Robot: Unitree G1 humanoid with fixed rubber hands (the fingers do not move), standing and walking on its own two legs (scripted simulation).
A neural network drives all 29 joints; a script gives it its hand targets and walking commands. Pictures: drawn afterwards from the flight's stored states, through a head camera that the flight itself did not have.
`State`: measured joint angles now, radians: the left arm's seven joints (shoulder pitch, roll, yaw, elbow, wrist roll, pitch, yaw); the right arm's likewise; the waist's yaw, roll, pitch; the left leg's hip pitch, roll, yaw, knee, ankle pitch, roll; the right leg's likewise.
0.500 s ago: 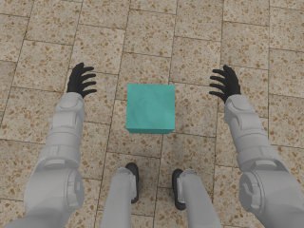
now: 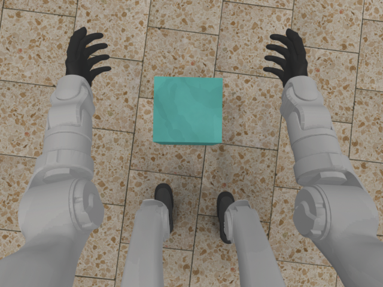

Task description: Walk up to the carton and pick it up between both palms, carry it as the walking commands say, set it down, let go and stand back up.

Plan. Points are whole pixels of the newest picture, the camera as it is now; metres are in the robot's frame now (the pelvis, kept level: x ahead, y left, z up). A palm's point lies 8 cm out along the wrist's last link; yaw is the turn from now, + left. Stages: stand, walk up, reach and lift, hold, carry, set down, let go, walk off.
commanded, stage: reach and lift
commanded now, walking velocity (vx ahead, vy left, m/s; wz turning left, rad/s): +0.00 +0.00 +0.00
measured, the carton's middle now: (187, 116) +0.49 +0.03 -0.51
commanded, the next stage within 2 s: none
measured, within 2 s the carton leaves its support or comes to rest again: neither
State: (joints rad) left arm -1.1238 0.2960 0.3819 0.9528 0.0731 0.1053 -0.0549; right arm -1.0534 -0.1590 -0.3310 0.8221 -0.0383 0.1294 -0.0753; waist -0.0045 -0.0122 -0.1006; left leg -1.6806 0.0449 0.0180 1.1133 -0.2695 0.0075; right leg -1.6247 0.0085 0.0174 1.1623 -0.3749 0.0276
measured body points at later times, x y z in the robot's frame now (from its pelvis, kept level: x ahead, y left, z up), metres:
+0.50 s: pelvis -0.03 +0.00 -0.15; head +0.31 +0.02 +0.15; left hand +0.52 +0.23 -0.28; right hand +0.51 -0.17 -0.28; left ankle +0.09 +0.12 -0.60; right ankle +0.05 -0.13 -0.60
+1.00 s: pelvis -0.04 +0.00 -0.24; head +0.33 +0.02 +0.01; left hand +0.51 +0.22 -0.42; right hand +0.50 -0.16 -0.42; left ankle +0.09 +0.12 -0.60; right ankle +0.05 -0.13 -0.60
